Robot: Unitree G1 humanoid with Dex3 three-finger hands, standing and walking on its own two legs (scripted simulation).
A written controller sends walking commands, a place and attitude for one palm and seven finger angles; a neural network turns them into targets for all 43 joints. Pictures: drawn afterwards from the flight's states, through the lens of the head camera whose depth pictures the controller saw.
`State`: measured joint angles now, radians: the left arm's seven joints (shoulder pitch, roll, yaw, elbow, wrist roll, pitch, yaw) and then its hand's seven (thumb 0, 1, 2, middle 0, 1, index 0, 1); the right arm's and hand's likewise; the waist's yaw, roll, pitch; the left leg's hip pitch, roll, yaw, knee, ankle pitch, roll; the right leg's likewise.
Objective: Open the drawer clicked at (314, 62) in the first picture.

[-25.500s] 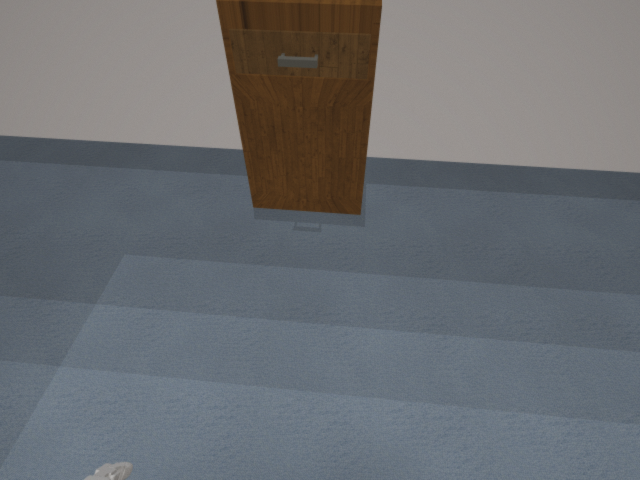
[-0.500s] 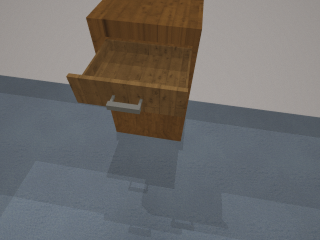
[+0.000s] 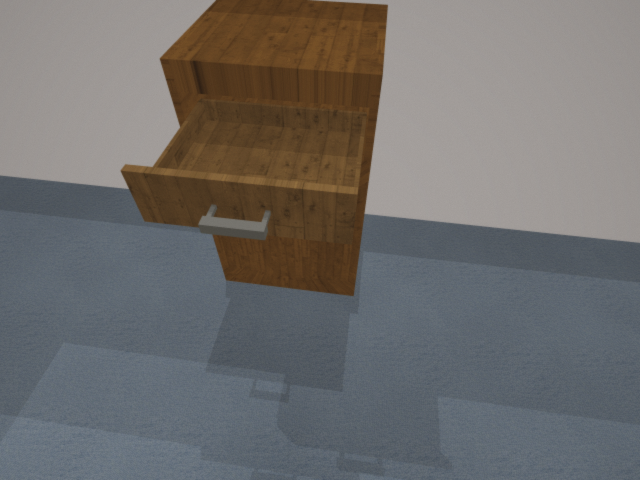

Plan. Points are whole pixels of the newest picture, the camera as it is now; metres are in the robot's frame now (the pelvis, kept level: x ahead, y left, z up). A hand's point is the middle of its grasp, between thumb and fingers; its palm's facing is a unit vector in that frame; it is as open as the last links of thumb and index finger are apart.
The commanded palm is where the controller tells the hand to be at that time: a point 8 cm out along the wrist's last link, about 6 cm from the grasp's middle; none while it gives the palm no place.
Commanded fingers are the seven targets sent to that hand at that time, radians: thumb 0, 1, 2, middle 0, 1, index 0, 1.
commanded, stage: let the arm hang, fingers relaxed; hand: left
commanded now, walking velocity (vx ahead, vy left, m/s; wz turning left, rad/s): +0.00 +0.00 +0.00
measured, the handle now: (236, 220) +0.57 +0.19 -0.06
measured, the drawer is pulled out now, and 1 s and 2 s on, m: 0.30 0.30 0.30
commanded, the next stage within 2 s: look to check the result in 0.02 s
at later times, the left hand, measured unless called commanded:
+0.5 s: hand out of the picture +0.00 +0.15 -0.17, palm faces +0.05 -0.98 -0.18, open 7.4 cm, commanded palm none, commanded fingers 0.00 0.90 0.90 -0.20 -0.30 -0.20 -0.30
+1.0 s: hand out of the picture +0.01 +0.15 -0.17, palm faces +0.05 -0.98 -0.19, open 7.4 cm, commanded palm none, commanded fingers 0.00 0.90 0.90 -0.20 -0.30 -0.20 -0.30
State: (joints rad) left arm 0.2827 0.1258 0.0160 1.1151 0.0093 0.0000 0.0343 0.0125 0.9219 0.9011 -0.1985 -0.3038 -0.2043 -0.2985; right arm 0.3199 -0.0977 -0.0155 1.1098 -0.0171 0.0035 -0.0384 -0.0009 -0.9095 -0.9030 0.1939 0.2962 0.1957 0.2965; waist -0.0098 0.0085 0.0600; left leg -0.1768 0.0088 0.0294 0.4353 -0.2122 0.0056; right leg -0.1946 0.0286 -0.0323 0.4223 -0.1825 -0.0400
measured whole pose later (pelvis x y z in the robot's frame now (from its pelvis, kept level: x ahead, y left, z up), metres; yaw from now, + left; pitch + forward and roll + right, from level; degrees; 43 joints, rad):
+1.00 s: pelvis +0.02 -0.02 +0.00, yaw +0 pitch -2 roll +0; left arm 0.27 0.13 0.02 1.13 0.00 0.00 0.04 0.01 0.91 0.90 -0.20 -0.30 -0.20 -0.30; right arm 0.30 -0.11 -0.02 1.13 -0.02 0.01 -0.04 0.00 -0.91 -0.90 0.19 0.30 0.20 0.30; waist -0.01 0.02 0.08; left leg -0.14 0.03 0.02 0.40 -0.22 -0.02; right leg -0.16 0.05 -0.04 0.39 -0.19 -0.06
